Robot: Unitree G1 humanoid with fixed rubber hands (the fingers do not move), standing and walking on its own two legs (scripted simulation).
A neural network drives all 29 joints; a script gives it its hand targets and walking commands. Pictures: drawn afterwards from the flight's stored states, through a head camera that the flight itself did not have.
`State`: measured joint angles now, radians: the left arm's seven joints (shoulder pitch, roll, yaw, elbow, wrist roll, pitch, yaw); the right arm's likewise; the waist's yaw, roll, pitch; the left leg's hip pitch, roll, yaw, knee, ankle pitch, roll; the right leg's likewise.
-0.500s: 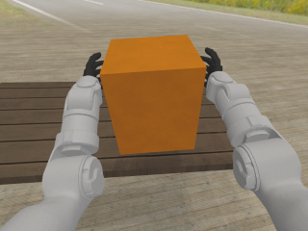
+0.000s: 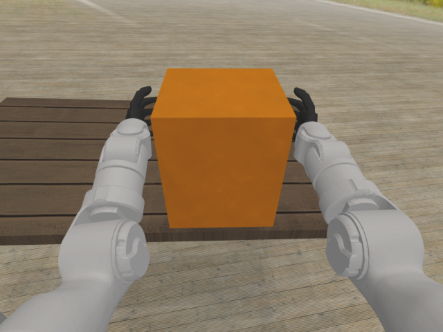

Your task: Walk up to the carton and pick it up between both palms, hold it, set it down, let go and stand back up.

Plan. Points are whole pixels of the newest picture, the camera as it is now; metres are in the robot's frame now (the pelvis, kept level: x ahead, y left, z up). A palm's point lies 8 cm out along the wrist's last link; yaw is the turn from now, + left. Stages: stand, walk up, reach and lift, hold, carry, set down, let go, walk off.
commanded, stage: set down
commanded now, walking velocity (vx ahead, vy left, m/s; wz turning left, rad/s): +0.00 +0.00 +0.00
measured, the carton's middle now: (221, 148) +0.44 +0.01 +0.16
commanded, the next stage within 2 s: none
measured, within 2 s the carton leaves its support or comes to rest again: rests again in 1.44 s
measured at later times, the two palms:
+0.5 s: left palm (137, 138) +0.44 +0.17 +0.18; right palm (293, 139) +0.43 -0.13 +0.19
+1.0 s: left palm (139, 149) +0.43 +0.17 +0.16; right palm (292, 151) +0.42 -0.13 +0.17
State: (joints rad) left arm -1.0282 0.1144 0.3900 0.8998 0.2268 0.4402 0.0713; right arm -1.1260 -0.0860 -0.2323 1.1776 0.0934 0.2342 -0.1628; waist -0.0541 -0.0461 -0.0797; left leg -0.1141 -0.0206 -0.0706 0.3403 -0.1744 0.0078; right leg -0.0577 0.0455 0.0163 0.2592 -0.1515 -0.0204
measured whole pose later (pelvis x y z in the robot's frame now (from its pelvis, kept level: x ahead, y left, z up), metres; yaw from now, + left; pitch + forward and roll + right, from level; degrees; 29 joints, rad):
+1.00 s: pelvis +0.01 +0.01 +0.00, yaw -1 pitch -1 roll -1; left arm -0.91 0.05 0.39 0.88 0.23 0.30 0.09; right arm -0.95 -0.03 -0.32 1.06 -0.05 0.13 -0.12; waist -0.01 -0.04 -0.05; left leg -0.13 -0.01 -0.04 0.37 -0.21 0.02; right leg -0.07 0.04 0.01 0.25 -0.16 -0.01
